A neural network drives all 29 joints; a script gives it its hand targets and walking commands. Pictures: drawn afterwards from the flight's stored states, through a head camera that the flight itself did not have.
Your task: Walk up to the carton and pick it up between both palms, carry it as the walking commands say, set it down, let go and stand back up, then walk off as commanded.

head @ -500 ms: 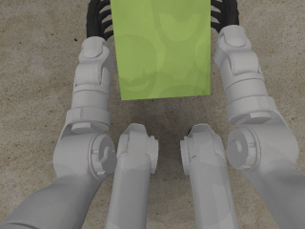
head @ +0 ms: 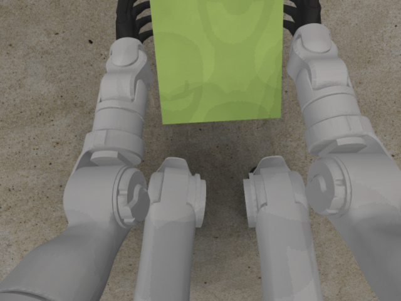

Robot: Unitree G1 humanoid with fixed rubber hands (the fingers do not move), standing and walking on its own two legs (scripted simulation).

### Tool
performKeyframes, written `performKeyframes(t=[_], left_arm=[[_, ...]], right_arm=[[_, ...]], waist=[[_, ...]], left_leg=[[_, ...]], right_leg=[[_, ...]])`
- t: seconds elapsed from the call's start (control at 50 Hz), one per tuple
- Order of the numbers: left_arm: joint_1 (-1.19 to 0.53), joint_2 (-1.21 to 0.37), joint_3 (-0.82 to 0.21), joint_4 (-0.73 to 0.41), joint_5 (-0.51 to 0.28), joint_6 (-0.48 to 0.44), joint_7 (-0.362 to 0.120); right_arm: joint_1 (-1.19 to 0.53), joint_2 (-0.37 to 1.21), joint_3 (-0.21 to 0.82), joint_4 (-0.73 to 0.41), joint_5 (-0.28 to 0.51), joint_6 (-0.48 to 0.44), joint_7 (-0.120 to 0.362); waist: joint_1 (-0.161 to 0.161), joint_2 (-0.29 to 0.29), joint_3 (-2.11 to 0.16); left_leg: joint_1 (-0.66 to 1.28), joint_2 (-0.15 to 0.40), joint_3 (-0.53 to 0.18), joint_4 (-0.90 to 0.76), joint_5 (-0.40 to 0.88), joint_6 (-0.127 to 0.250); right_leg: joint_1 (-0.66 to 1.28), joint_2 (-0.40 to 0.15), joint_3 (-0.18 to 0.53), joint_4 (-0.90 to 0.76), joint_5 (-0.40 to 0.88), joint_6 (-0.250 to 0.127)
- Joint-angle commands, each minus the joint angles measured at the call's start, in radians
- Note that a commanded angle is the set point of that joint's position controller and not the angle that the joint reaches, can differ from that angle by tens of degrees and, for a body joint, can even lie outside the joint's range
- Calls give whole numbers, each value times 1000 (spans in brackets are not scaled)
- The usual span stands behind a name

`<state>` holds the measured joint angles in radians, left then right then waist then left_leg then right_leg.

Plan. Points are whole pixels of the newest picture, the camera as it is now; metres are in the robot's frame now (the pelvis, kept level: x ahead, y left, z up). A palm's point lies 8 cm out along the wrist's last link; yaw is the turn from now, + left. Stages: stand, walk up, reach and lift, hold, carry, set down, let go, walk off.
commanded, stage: set down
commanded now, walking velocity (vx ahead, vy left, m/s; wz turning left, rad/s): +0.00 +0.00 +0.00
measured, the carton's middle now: (215, 48) +0.51 +0.00 -0.24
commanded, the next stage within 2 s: none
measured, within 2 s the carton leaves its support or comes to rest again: rests again in 0.70 s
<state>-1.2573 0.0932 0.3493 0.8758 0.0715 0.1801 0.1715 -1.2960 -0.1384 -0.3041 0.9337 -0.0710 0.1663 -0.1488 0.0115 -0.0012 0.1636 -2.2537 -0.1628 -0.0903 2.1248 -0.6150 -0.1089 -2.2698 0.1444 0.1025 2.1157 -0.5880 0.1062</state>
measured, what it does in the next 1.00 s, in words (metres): stands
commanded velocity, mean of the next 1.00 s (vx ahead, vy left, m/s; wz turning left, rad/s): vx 0.00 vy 0.00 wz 0.00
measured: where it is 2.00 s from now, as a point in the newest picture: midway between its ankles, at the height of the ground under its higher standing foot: (217, 215)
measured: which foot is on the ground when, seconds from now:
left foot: down 0.00-1.00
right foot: down 0.00-1.00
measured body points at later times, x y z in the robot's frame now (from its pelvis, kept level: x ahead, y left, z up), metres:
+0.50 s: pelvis -0.01 +0.00 -0.01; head +0.35 +0.00 +0.27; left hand +0.52 +0.14 -0.18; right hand +0.53 -0.14 -0.18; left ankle +0.10 +0.13 -0.36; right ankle +0.10 -0.13 -0.36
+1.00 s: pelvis +0.00 +0.00 -0.01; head +0.35 +0.00 +0.26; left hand +0.52 +0.14 -0.19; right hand +0.54 -0.14 -0.19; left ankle +0.10 +0.13 -0.36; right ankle +0.10 -0.13 -0.36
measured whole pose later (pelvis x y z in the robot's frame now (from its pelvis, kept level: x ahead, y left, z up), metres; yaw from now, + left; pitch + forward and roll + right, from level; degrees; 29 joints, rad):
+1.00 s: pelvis +0.00 +0.00 -0.01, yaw +0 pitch +39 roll +1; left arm -1.31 0.11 0.38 0.95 0.11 0.16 0.10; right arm -1.37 -0.20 -0.31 1.06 -0.07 0.14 -0.11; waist 0.02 -0.01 0.26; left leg -2.24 -0.12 -0.07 2.18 -0.62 -0.09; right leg -2.26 0.11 0.07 2.18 -0.59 0.08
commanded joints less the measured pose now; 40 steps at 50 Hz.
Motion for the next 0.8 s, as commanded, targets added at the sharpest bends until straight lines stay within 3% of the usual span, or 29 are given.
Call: performKeyframes(t=[0.0, 0.28, 0.78], left_arm=[[-616, -900, -417, -76, -78, -35, -277], [-658, -847, -365, -34, -64, -42, -289], [-621, -797, -332, -7, -43, -63, -298]], right_arm=[[-559, 922, 378, -63, 72, -23, 259], [-596, 868, 328, -13, 58, -30, 269], [-569, 825, 308, 43, 68, -52, 287]], waist=[[8, -3, -1117], [3, -4, -1010], [17, -10, -907]], left_leg=[[522, -12, 190, -156, 429, 51], [466, -8, 190, -141, 354, 59], [432, 3, 172, -104, 382, 68]], right_leg=[[551, 25, -190, -131, 395, -73], [506, 19, -181, -125, 326, -79], [447, 16, -164, -93, 349, -83]])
